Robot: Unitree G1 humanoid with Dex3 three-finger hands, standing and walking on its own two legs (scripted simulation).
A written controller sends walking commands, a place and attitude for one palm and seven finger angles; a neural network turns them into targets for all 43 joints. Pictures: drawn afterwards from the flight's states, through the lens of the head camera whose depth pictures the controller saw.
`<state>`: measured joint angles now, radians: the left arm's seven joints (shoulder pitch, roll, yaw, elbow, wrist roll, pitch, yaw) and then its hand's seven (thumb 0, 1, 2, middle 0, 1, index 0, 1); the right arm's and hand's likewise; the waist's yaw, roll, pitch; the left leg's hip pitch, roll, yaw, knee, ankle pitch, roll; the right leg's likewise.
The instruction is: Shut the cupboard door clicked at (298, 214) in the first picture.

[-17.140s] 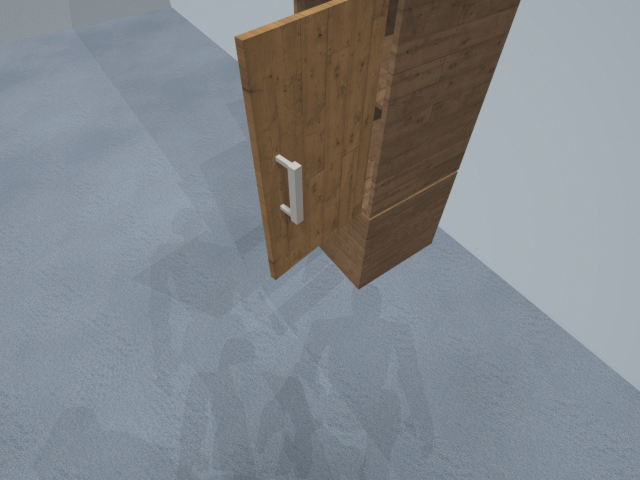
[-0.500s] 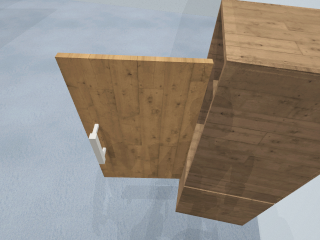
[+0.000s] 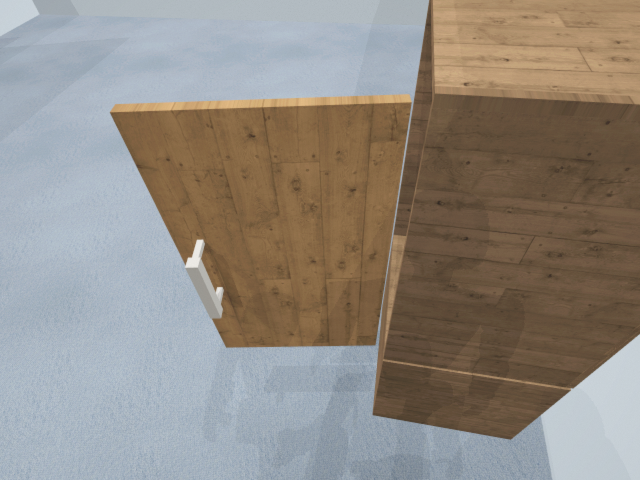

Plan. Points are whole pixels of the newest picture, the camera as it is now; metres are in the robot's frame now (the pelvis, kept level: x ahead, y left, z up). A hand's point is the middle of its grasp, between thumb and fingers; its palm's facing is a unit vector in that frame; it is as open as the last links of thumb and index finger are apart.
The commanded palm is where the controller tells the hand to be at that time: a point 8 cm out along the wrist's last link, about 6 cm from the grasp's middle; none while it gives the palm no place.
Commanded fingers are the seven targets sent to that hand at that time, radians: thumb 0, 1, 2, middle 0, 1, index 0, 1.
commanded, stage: come to a stop and stand still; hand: left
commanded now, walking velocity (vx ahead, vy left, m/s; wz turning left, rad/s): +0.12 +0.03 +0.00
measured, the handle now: (208, 280) +0.42 +0.21 -0.04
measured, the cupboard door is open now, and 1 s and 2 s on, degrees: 100 100 100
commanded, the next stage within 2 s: look again from close up in 0.82 s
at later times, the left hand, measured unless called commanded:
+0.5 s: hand out of the picture +0.02 +0.15 -0.17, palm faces +0.00 -0.98 -0.20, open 7.4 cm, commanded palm none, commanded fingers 0.00 0.90 0.90 -0.20 -0.30 -0.20 -0.30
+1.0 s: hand out of the picture +0.02 +0.14 -0.17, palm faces +0.01 -0.98 -0.20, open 7.4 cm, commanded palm none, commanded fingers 0.00 0.90 0.90 -0.20 -0.30 -0.20 -0.30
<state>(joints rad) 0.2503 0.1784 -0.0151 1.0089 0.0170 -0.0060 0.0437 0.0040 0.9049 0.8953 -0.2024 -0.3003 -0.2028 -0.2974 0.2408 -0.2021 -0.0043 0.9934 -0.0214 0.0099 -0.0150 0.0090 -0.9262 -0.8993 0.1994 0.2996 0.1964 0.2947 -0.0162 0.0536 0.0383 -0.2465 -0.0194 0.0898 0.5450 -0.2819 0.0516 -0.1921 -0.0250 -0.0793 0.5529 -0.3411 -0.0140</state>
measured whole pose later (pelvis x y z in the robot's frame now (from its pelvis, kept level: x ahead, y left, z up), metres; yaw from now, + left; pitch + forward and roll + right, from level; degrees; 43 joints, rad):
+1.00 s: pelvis +0.03 -0.03 +0.01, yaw -1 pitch -1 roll +1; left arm 0.29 0.14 -0.02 1.12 0.01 -0.01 0.04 0.00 0.90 0.90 -0.20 -0.30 -0.20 -0.30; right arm 0.23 -0.16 0.02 1.14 -0.01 -0.01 -0.04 0.01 -0.93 -0.90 0.20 0.30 0.20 0.29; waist 0.01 -0.01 0.05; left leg -0.12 0.00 0.08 0.40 -0.25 0.00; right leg -0.08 0.01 -0.08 0.41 -0.32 -0.05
